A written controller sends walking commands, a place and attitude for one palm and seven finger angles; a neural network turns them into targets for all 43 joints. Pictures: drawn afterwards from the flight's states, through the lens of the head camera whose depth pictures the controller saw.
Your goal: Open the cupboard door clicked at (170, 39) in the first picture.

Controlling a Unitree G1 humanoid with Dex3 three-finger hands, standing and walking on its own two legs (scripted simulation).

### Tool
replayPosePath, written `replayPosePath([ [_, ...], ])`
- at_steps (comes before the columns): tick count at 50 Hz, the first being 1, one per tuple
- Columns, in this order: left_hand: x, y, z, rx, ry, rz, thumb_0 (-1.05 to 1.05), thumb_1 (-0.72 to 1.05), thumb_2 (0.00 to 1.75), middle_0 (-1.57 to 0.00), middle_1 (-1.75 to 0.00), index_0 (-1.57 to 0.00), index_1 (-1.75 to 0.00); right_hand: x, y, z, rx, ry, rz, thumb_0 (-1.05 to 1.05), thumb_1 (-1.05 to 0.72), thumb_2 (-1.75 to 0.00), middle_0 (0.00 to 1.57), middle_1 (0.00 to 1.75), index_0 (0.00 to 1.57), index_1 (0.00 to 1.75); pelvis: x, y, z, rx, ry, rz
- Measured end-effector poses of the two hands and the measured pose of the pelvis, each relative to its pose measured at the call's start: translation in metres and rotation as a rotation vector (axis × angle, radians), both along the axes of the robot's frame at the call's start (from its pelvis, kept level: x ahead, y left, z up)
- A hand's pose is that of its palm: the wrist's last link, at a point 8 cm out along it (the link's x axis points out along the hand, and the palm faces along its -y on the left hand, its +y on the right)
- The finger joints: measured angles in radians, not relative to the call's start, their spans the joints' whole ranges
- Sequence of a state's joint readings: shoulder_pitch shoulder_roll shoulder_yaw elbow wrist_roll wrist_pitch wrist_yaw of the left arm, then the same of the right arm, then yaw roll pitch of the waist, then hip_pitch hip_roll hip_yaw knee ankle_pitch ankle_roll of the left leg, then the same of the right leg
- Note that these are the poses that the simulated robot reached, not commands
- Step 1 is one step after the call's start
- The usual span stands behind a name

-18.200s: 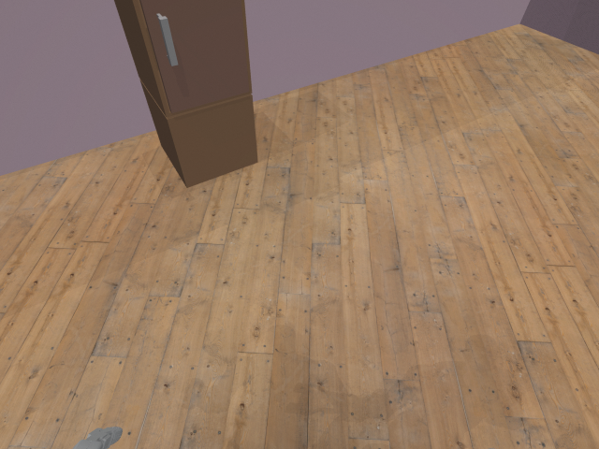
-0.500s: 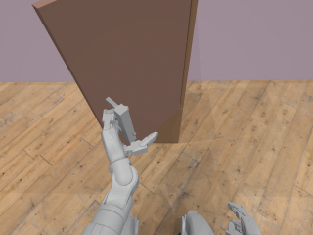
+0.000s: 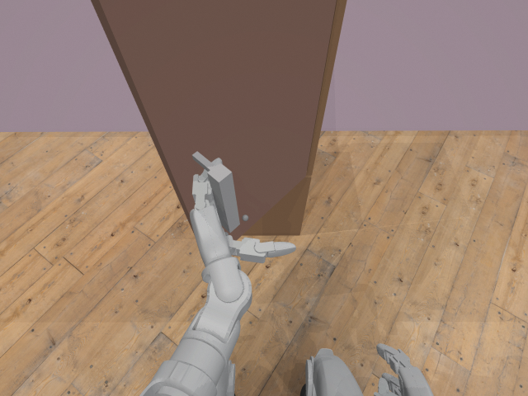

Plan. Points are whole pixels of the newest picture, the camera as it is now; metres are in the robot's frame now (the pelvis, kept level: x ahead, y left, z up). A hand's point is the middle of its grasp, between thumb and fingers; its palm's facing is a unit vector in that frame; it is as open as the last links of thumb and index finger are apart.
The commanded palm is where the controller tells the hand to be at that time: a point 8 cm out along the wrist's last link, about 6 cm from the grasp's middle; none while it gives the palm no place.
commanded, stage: slide the hand sideways off the handle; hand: left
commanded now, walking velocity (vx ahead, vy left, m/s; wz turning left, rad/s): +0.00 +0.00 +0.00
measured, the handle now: (216, 193) +0.42 +0.09 +0.03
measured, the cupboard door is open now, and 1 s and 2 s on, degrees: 47 48 48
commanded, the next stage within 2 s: draw the hand back to the body in 1.18 s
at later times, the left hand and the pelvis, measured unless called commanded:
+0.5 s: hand (235, 250) +0.32 +0.05 +0.03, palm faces -0.09 -1.00 -0.02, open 16.3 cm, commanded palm +0.29 +0.11 +0.03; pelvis +0.01 +0.01 -0.01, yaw +0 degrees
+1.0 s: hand (196, 285) +0.27 +0.10 +0.03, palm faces +0.00 -1.00 -0.04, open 16.3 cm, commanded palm +0.24 +0.16 +0.03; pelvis +0.02 -0.01 -0.01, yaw +1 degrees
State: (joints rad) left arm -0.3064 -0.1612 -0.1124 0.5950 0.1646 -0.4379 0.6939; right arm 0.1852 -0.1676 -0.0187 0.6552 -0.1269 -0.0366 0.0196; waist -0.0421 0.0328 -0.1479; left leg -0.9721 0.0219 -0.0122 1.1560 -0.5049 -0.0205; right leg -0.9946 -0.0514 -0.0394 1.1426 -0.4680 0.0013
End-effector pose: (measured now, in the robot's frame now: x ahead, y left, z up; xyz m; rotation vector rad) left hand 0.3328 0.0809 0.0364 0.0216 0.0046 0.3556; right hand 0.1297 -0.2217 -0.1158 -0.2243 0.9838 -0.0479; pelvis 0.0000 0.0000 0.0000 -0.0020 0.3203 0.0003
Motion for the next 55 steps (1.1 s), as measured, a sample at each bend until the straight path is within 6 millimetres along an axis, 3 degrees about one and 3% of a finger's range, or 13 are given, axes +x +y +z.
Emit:
replayPosePath([
  [7, -0.004, 0.022, -0.002, 0.149, -0.041, -0.394, -0.01, -0.5, 0.3, -0.25, -0.41, -0.16, -0.43, 0.0, -0.002, 0.001, -0.004, -0.018, -0.016, 0.01, -0.9, -0.9, 0.2, 0.29, 0.2, 0.3, -0.001, 0.003, -0.004, 0.0, -0.015, 0.013],
  [10, -0.004, 0.028, 0.0, 0.087, -0.016, -0.49, -0.01, -0.5, 0.3, -0.22, -0.36, -0.14, -0.38, -0.001, -0.005, 0.004, -0.004, -0.03, -0.036, 0.01, -0.9, -0.9, 0.2, 0.29, 0.2, 0.3, -0.002, 0.006, -0.002, -0.006, -0.032, 0.014],
  [16, -0.012, 0.022, 0.0, -0.089, 0.012, -0.432, -0.01, -0.5, 0.3, -0.16, -0.32, -0.14, -0.33, 0.006, -0.004, 0.017, 0.001, -0.06, -0.033, 0.01, -0.9, -0.9, 0.2, 0.29, 0.2, 0.3, 0.002, 0.011, 0.005, 0.001, -0.032, 0.005],
  [23, -0.024, 0.022, -0.003, -0.001, -0.048, -0.445, -0.01, -0.5, 0.3, -0.13, -0.3, -0.14, -0.31, 0.023, -0.002, 0.015, 0.014, -0.091, 0.003, 0.01, -0.9, -0.9, 0.2, 0.29, 0.2, 0.3, 0.005, 0.008, -0.005, 0.005, -0.014, -0.002],
  [29, -0.039, 0.037, -0.008, 0.005, 0.014, -0.424, -0.01, -0.5, 0.3, -0.14, -0.3, -0.15, -0.3, 0.039, 0.003, 0.014, 0.037, -0.108, 0.005, 0.01, -0.9, -0.9, 0.2, 0.29, 0.2, 0.3, 0.009, 0.005, -0.004, 0.007, -0.02, -0.003],
  [34, -0.051, 0.047, 0.0, -0.006, 0.005, -0.395, -0.01, -0.5, 0.3, -0.15, -0.3, -0.15, -0.3, 0.052, 0.006, 0.017, 0.047, -0.14, 0.019, 0.01, -0.9, -0.9, 0.2, 0.29, 0.2, 0.3, 0.013, 0.002, -0.002, 0.007, -0.021, 0.006],
  [42, -0.064, 0.045, -0.001, -0.001, 0.013, -0.434, -0.01, -0.5, 0.3, -0.15, -0.3, -0.15, -0.3, 0.068, 0.0, 0.02, 0.038, -0.184, 0.036, 0.01, -0.9, -0.9, 0.2, 0.29, 0.2, 0.3, 0.016, -0.006, -0.006, 0.01, -0.016, 0.014],
  [47, -0.077, 0.06, -0.007, -0.001, 0.065, -0.392, -0.01, -0.5, 0.3, -0.15, -0.3, -0.16, -0.3, 0.071, -0.007, 0.023, 0.028, -0.203, 0.02, 0.01, -0.9, -0.9, 0.2, 0.29, 0.2, 0.3, 0.018, -0.01, -0.007, 0.012, -0.02, 0.012],
  [55, -0.097, 0.084, 0.004, 0.018, 0.009, -0.358, -0.01, -0.5, 0.3, -0.15, -0.3, -0.15, -0.3, 0.071, -0.015, 0.022, 0.008, -0.225, 0.022, 0.01, -0.9, -0.9, 0.2, 0.29, 0.2, 0.3, 0.018, -0.013, -0.01, 0.005, -0.019, 0.022],
])
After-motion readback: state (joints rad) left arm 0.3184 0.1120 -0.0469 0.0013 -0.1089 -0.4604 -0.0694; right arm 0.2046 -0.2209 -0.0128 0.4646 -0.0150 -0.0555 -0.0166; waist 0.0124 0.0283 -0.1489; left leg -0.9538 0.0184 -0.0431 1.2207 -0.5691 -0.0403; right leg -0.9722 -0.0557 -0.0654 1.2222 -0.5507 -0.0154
